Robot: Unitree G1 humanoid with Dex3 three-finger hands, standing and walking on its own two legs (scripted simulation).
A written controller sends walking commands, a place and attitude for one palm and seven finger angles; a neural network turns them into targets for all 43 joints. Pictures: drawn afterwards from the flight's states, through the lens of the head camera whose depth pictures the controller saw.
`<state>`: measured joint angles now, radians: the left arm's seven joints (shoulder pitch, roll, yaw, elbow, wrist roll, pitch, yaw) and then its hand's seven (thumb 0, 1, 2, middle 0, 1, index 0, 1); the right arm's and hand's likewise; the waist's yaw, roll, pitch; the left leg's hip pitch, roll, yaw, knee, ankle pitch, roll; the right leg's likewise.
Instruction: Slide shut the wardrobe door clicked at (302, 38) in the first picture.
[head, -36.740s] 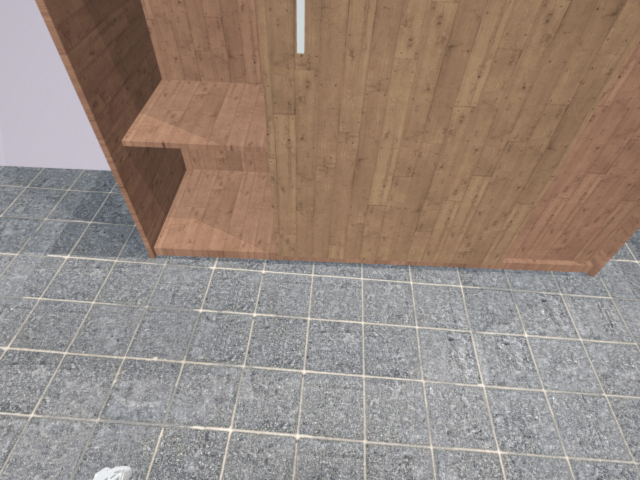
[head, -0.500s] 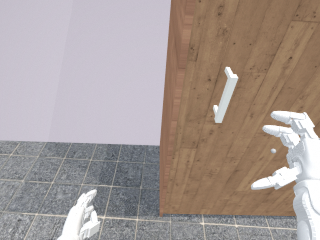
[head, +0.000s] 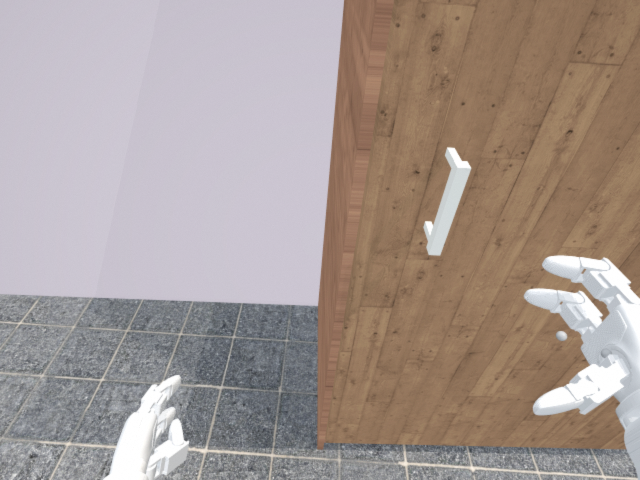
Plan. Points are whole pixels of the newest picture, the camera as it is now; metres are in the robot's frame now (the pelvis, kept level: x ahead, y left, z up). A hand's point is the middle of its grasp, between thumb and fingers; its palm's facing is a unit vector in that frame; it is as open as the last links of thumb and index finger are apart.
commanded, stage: draw the hand back to the body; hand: right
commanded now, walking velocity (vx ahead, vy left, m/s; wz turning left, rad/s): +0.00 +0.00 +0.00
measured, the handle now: (442, 203) +0.43 -0.16 +0.18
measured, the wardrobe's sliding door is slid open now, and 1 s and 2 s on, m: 0.00 0.00 0.00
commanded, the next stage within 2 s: step back with the hand held close in 1.06 s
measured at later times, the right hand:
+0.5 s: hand (596, 341) +0.22 -0.27 +0.16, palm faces +0.41 +0.85 -0.33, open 10.6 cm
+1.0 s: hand (611, 352) +0.21 -0.28 +0.16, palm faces +0.44 +0.83 -0.33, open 7.5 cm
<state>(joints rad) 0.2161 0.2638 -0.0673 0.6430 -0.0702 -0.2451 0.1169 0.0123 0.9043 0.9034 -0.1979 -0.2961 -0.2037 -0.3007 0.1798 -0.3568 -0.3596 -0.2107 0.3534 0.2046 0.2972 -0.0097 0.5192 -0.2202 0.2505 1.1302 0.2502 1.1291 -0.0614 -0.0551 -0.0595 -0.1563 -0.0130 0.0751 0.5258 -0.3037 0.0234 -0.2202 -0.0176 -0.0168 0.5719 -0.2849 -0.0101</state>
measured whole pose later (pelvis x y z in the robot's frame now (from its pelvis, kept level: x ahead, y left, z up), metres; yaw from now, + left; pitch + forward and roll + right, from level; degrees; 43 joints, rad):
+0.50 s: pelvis +0.02 -0.02 +0.01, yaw +2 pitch -5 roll +1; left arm 0.21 0.22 -0.03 0.67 0.00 -0.14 0.06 0.01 0.90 0.90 -0.20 -0.30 -0.21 -0.30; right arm 0.41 -0.33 -0.30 -0.34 0.09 -0.12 -0.10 0.00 -0.26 -0.60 0.23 0.67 0.23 0.67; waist -0.07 -0.05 0.00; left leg -0.08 0.01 0.04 0.44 -0.27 0.00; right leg -0.12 0.00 -0.06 0.47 -0.27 -0.03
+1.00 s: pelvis +0.01 -0.02 +0.01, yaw +1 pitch -5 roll +1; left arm 0.20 0.21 -0.02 0.65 0.00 -0.11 0.07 0.01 0.90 0.90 -0.20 -0.30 -0.20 -0.30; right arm 0.45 -0.33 -0.32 -0.37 0.09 -0.10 -0.11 0.02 -0.87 -0.90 0.21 0.31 0.21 0.31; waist -0.08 -0.05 0.01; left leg -0.05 0.00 0.04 0.41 -0.26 0.00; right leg -0.11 0.00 -0.05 0.46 -0.26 -0.03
